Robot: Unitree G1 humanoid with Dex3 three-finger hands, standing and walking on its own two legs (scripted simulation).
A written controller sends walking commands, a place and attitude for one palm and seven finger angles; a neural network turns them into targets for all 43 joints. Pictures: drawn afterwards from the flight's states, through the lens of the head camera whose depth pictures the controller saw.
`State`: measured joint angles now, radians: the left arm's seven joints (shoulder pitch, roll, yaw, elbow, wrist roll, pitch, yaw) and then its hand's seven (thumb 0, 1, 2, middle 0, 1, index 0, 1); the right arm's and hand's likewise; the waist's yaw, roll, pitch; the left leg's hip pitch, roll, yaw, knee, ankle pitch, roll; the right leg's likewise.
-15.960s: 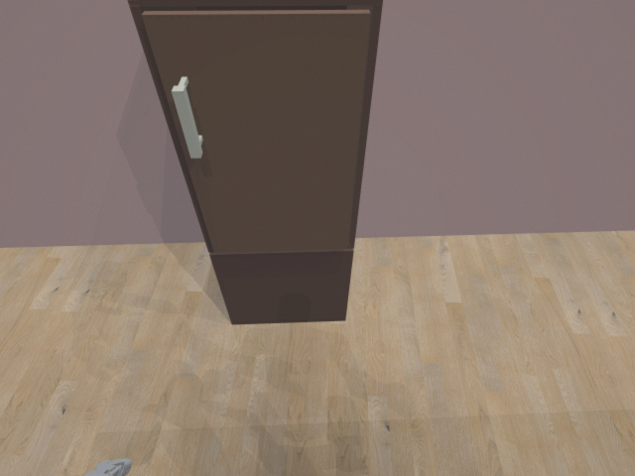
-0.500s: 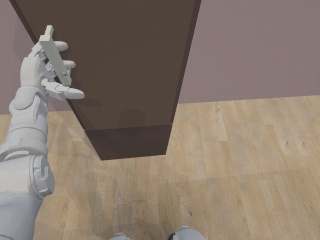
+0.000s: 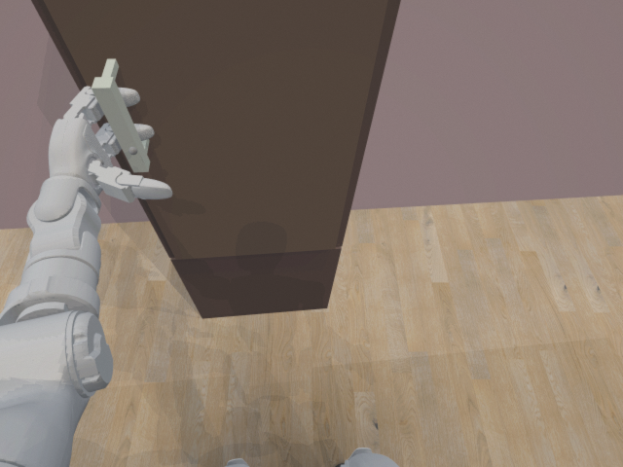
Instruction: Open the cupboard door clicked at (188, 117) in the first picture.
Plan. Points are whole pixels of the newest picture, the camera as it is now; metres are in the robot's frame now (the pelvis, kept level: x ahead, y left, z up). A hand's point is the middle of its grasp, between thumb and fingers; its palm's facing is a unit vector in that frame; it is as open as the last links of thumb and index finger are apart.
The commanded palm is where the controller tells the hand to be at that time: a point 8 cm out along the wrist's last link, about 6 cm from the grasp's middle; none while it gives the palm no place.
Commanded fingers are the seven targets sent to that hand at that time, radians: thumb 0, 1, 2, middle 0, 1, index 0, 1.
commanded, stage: close the thumb around the handle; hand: left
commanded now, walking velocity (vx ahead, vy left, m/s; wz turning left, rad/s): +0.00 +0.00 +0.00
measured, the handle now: (127, 119) +0.54 +0.22 +0.12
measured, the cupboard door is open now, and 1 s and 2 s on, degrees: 0 4 45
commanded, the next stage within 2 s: pull the door open along its arc in 0.62 s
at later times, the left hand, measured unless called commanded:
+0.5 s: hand (128, 150) +0.48 +0.21 +0.12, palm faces +0.04 -1.00 +0.01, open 6.4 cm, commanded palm +0.46 +0.25 +0.12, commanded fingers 0.00 0.90 0.90 -0.40 -1.35 -0.40 -1.35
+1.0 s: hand (141, 164) +0.46 +0.19 +0.11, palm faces +0.04 -1.00 +0.00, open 5.7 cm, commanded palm +0.41 +0.24 +0.12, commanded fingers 0.00 0.90 0.90 -0.40 -1.35 -0.40 -1.35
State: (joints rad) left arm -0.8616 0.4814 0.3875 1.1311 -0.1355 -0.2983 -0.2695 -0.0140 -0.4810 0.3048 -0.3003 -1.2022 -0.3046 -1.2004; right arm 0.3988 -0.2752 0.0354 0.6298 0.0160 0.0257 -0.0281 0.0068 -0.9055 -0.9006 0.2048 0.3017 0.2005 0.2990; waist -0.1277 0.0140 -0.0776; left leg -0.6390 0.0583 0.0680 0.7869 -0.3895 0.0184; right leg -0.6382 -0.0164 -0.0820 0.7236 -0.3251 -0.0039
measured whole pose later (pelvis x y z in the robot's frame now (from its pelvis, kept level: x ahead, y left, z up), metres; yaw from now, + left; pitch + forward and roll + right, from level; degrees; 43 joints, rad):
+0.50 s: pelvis -0.01 +0.00 +0.00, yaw +0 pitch +14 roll -2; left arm -0.88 0.51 0.39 1.15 -0.14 -0.31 -0.28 0.00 0.60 0.77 -0.36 -1.31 -0.37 -1.31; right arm 0.40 -0.28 0.04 0.63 0.02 0.02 -0.04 0.01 -0.91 -0.90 0.20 0.30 0.20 0.30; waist -0.13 0.01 -0.06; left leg -0.65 0.06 0.07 0.79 -0.38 0.02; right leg -0.65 -0.02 -0.08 0.73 -0.32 -0.01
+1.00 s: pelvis +0.00 +0.00 +0.00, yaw -1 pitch +13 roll -1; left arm -0.69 0.42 0.39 0.97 -0.16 -0.29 -0.24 -0.01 0.74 0.79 -0.35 -1.35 -0.36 -1.35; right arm 0.41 -0.27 0.03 0.61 0.03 0.03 -0.02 0.01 -0.91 -0.90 0.20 0.30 0.20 0.30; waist -0.11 0.03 -0.09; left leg -0.58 0.07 0.09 0.75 -0.39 0.01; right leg -0.60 0.00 -0.06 0.71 -0.32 -0.01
